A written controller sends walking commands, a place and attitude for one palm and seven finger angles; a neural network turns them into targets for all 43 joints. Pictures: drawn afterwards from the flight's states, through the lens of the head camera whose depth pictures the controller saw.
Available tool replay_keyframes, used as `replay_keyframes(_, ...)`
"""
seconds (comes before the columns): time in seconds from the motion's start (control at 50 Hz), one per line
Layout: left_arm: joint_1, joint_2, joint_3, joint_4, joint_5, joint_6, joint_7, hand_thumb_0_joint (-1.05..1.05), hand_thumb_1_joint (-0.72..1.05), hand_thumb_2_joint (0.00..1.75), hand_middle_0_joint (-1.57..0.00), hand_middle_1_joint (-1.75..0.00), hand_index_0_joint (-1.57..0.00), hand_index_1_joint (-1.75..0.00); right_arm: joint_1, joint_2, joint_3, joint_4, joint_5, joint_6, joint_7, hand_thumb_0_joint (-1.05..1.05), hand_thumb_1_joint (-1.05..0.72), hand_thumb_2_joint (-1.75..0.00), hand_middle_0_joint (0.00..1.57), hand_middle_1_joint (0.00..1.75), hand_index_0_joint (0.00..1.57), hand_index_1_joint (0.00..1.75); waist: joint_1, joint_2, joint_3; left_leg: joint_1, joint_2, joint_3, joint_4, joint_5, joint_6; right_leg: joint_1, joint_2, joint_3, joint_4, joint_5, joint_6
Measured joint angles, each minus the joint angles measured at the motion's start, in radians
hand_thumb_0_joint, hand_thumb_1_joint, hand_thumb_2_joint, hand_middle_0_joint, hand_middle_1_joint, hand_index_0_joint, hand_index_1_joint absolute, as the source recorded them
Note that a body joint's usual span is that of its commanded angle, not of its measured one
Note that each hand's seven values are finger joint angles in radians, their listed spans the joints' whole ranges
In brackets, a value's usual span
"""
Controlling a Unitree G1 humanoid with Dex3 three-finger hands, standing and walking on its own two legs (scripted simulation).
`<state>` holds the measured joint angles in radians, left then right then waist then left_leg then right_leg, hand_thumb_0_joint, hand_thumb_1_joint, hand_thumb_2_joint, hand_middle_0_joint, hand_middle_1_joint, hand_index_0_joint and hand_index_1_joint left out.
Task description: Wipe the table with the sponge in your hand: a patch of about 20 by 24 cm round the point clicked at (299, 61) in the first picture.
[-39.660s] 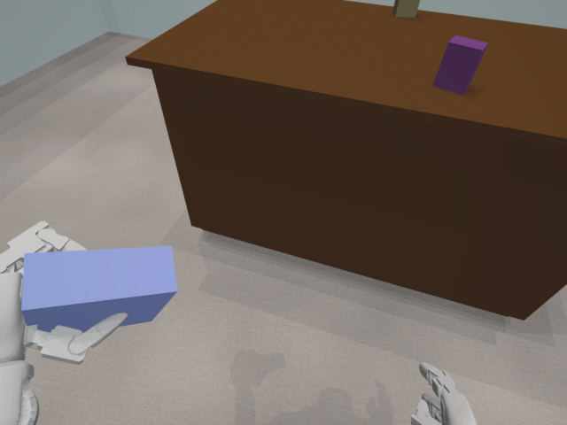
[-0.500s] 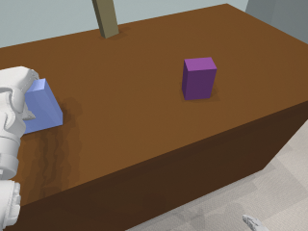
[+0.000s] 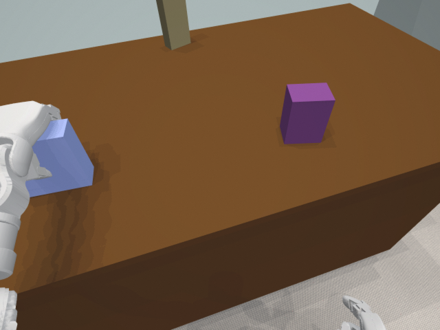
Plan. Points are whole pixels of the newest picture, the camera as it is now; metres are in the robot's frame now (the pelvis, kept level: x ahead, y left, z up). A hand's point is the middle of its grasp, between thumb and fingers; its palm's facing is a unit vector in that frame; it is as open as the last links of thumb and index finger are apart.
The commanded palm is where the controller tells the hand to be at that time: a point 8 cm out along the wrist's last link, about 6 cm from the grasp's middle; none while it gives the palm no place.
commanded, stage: wipe back along the first lane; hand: left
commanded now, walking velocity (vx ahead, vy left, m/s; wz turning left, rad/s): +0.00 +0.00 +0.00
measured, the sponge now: (47, 168) +0.35 +0.36 +0.11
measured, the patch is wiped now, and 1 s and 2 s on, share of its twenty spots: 0.95 0.95 0.95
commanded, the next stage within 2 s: lift the sponge slowly off the table in 1.38 s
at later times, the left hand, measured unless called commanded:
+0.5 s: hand (31, 165) +0.32 +0.34 +0.16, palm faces -0.02 -0.01 -1.00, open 9.2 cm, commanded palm +0.28 +0.33 +0.19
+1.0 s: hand (31, 188) +0.27 +0.32 +0.16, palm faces +0.07 -0.01 -1.00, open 9.2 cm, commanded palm +0.23 +0.30 +0.18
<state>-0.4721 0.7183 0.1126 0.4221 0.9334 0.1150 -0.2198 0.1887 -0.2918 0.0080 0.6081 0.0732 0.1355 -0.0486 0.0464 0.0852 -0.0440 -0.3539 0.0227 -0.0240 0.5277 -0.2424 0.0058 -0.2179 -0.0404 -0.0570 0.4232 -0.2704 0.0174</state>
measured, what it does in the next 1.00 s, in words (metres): stands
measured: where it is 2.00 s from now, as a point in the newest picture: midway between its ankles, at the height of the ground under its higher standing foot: outside the picture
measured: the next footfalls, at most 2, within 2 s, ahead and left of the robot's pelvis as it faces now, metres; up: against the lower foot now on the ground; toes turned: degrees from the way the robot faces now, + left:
none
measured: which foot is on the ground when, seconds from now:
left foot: down 0.00-1.00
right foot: down 0.00-1.00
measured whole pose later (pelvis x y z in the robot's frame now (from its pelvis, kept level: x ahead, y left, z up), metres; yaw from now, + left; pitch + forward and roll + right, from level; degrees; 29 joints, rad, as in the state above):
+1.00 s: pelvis +0.01 -0.01 -0.01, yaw +0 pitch +1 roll -1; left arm -0.01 0.66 0.14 -0.11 0.85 0.30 -0.18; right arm 0.13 -0.29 0.04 0.55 0.07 0.12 -0.03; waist 0.08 0.12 -0.07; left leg -0.31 0.03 -0.02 0.58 -0.29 -0.01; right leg -0.19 -0.03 -0.05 0.50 -0.33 0.03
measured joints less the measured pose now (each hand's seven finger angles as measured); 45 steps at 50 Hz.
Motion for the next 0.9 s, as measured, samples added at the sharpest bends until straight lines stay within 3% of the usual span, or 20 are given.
replay_keyframes(0.2, 0.036, -0.036, -0.024, -0.031, -0.005, 0.078, 0.028, -0.01, -0.46, 1.13, -0.79, -1.42, -0.82, -1.44, -0.025, 0.007, 0.016, 0.003, 0.004, -0.007, 0.002, 0.01, -0.91, -0.9, 0.2, 0.3, 0.2, 0.3, 0.007, 0.005, -0.006, 0.014, -0.003, -0.002, 0.003, 0.006, -0.001, 0.01, -0.003, -0.001, 0.016, -0.003, 0.0)
replay_keyframes(0.44, 0.08, -0.033, -0.03, -0.068, -0.005, 0.095, 0.014, -0.02, -0.45, 1.13, -0.79, -1.43, -0.81, -1.45, -0.035, 0.001, 0.021, -0.015, 0.005, -0.006, -0.004, 0.01, -0.91, -0.9, 0.2, 0.3, 0.2, 0.3, 0.007, 0.007, -0.004, 0.033, 0.003, -0.006, 0.006, 0.005, -0.01, 0.024, 0.003, -0.003, 0.029, -0.01, 0.003)
replay_keyframes(0.9, 0.361, -0.047, 0.025, -0.407, -0.063, 0.167, 0.021, -0.01, -0.44, 1.12, -0.77, -1.45, -0.79, -1.47, -0.045, -0.008, 0.024, -0.047, 0.0, -0.005, 0.012, 0.01, -0.91, -0.9, 0.2, 0.3, 0.2, 0.3, 0.025, 0.03, -0.013, 0.044, 0.01, 0.0, 0.041, -0.037, -0.017, 0.029, 0.008, 0.005, 0.069, -0.051, 0.008)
